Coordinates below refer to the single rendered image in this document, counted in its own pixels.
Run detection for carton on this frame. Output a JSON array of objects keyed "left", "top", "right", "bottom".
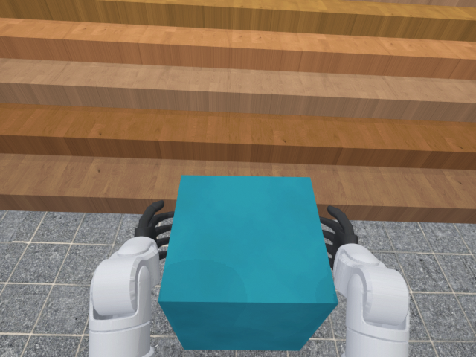
[{"left": 158, "top": 175, "right": 338, "bottom": 351}]

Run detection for robot left hand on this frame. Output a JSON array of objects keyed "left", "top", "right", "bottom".
[{"left": 134, "top": 200, "right": 175, "bottom": 260}]

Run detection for robot right hand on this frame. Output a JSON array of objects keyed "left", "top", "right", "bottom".
[{"left": 319, "top": 205, "right": 358, "bottom": 270}]

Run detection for left robot forearm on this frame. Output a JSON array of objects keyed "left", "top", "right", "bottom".
[{"left": 89, "top": 237, "right": 161, "bottom": 357}]

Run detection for right robot forearm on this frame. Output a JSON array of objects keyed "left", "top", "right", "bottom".
[{"left": 333, "top": 243, "right": 410, "bottom": 357}]

